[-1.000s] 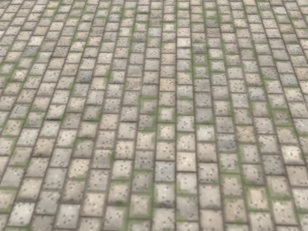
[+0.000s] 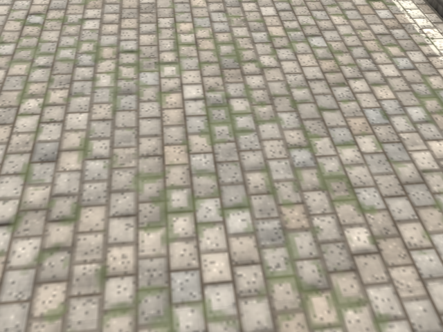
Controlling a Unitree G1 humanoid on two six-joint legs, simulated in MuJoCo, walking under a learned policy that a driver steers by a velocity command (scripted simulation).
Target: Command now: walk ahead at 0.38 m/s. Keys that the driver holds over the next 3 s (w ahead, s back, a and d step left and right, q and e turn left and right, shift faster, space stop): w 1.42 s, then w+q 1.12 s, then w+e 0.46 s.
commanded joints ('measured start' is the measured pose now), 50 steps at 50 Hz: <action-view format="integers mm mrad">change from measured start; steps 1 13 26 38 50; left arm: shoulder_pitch -142 -362 23 -79 157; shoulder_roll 112 1 124 121 -21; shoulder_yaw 21 -9 36 27 -28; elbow -150 -190 -82 -12 24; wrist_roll -34 1 2 8 17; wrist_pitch -64 -75 -71 -97 -58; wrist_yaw -2 -42 -32 -20 -13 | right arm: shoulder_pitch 167 201 201 -114 207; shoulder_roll -169 -120 -130 -31 -286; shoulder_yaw -35 -7 -9 9 -76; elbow -13 11 -18 -114 -60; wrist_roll -10 -11 23 -15 -15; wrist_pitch -15 10 -6 8 4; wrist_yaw -3 -31 -19 -21 5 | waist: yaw -88 -104 104 13 -79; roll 197 111 -112 0 365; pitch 77 103 -278 69 -358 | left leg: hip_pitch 359 252 -422 -294 658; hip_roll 396 166 -1 137 384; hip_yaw -709 -122 -201 -74 -664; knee -434 -478 806 143 -176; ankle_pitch -441 402 -223 364 22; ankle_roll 222 113 -5 -73 261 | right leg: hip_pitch -626 -466 565 -30 -368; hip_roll -37 -67 -371 -146 59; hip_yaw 42 -108 582 -15 -87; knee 432 -66 -420 -627 435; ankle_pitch -28 538 94 469 -19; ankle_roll -28 33 -317 -211 -11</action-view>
